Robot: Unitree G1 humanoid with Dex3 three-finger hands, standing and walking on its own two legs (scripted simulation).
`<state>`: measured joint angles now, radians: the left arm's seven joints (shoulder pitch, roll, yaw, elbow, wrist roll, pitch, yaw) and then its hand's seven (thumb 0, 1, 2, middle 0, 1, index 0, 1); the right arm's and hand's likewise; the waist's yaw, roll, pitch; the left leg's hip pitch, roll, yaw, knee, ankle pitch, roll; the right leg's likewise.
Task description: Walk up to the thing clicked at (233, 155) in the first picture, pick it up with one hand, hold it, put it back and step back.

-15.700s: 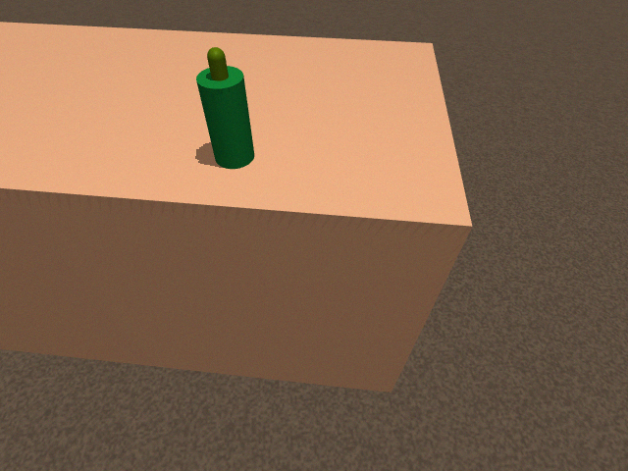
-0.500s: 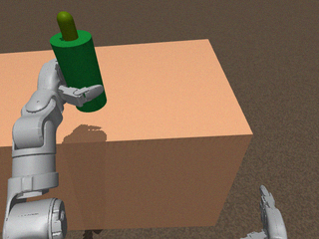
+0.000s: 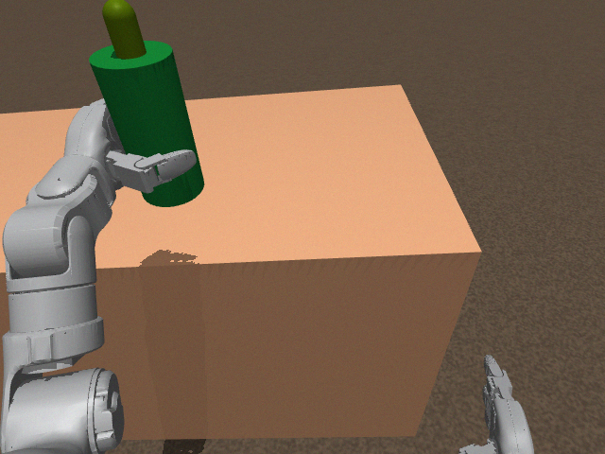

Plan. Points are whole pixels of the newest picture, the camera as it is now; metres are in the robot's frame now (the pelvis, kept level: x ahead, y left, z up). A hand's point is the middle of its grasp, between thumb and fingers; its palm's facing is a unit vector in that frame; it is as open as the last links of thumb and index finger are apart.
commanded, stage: lift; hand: left
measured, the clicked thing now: (149, 110) +0.36 +0.15 +0.32
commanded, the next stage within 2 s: hold in 0.02 s
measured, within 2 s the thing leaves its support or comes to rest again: neither
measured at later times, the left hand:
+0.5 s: hand (147, 131) +0.35 +0.15 +0.31, palm faces +0.00 -1.00 -0.07, open 10.5 cm
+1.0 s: hand (155, 126) +0.34 +0.14 +0.31, palm faces -0.03 -1.00 -0.06, open 10.5 cm
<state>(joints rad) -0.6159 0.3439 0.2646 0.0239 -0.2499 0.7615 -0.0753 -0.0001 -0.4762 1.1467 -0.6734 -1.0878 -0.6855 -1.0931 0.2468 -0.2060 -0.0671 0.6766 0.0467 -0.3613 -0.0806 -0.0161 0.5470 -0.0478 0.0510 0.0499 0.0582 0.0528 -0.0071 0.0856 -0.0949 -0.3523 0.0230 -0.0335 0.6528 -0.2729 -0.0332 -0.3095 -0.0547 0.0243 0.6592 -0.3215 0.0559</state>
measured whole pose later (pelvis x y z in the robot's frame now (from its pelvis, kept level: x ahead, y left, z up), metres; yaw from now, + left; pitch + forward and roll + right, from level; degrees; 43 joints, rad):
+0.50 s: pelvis +0.00 +0.00 +0.00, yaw +0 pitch -1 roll +0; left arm -0.64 0.38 0.28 -0.06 -0.27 0.86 -0.11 0.00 -0.48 1.15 -0.68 -1.08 -0.69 -1.08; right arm 0.24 -0.22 -0.06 0.70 0.06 -0.42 -0.09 -0.02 0.53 -0.05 0.05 0.05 0.06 0.05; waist 0.01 0.09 -0.12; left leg -0.38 0.02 -0.04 0.68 -0.29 -0.03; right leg -0.33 -0.06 0.02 0.69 -0.34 0.06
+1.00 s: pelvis +0.00 +0.00 -0.01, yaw +0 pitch -1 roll +0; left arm -0.68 0.37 0.28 -0.08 -0.30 0.94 -0.10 0.00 -0.48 1.15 -0.68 -1.08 -0.69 -1.08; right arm 0.24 -0.22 -0.07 0.67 0.07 -0.40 -0.07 -0.02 0.53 -0.05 0.05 0.05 0.06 0.05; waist 0.01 0.10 -0.13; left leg -0.39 0.02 -0.03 0.70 -0.30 -0.03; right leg -0.35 -0.06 0.03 0.72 -0.35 0.06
